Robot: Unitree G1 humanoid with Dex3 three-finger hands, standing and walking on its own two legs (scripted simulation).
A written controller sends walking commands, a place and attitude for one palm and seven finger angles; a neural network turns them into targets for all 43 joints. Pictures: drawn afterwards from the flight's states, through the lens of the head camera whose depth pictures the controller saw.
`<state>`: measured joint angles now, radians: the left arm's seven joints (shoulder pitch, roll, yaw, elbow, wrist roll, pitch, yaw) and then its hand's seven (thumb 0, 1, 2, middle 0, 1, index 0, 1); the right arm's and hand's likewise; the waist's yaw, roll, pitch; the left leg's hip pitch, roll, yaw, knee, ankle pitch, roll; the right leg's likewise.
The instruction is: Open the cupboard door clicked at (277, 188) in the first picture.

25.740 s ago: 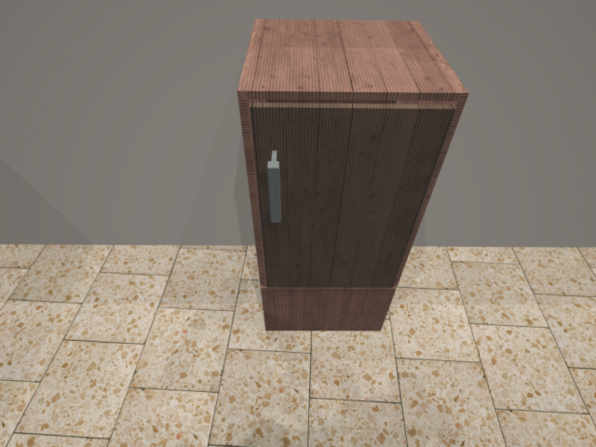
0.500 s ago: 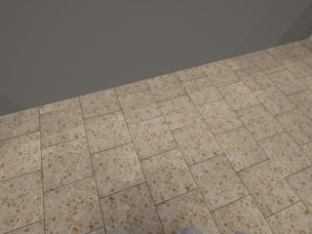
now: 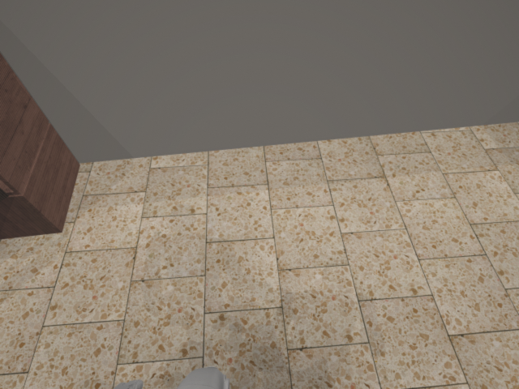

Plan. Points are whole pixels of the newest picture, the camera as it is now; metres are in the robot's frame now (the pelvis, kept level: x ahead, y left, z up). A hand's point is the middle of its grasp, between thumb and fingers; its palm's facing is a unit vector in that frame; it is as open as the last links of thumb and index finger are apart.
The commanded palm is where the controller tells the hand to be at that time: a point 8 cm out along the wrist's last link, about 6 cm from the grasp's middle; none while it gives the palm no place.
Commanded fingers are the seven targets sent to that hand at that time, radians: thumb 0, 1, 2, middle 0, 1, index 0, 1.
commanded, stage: turn to face it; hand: left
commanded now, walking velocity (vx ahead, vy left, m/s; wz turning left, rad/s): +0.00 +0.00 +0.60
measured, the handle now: out of the picture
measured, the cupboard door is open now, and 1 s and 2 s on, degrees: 47 47 47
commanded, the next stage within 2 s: take the last steps up to it in 1.44 s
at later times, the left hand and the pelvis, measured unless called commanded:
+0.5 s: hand out of the picture +0.09 +0.23 -0.15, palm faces +0.27 -0.93 -0.27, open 7.4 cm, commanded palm none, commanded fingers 0.00 0.90 0.90 -0.20 -0.30 -0.20 -0.30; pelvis +0.02 -0.01 +0.00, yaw +16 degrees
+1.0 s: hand out of the picture -0.08 +0.18 -0.19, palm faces +0.60 -0.77 -0.24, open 7.4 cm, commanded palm none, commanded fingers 0.00 0.90 0.90 -0.20 -0.30 -0.20 -0.30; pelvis +0.02 -0.01 -0.02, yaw +36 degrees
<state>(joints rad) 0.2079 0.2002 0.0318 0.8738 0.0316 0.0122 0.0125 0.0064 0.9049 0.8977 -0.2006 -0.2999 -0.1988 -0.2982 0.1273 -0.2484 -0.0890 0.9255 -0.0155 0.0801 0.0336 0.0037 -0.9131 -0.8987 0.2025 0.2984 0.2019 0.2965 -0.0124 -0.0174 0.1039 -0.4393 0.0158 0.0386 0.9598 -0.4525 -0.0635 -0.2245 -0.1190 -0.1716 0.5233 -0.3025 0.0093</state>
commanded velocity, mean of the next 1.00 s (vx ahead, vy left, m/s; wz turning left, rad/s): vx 0.00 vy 0.00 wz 0.59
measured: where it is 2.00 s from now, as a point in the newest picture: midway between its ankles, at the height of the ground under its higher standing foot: outside the picture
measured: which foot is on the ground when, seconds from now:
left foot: up 0.00-0.10, down 0.12-0.52, up 0.54-0.92, down 0.94-1.00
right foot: down 0.00-0.12, up 0.14-0.52, down 0.54-0.94, up 0.96-1.00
